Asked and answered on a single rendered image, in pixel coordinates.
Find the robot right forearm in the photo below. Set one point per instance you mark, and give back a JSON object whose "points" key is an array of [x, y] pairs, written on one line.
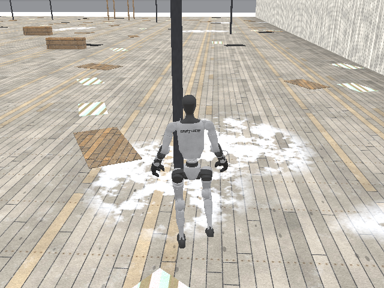
{"points": [[220, 155]]}

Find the robot left hand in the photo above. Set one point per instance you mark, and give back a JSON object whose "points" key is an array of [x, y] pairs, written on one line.
{"points": [[154, 168]]}

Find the robot left forearm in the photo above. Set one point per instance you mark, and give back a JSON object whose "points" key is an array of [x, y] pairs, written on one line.
{"points": [[159, 157]]}

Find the robot right hand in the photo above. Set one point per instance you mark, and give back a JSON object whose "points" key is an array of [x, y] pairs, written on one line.
{"points": [[225, 165]]}

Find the left robot upper arm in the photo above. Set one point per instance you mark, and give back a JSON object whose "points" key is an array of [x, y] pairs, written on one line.
{"points": [[171, 127]]}

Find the robot right foot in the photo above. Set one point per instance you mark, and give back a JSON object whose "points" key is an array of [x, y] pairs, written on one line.
{"points": [[209, 232]]}

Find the right robot thigh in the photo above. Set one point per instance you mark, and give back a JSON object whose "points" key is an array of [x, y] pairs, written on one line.
{"points": [[206, 178]]}

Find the right robot upper arm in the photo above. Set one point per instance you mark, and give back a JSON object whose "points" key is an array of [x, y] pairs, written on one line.
{"points": [[208, 125]]}

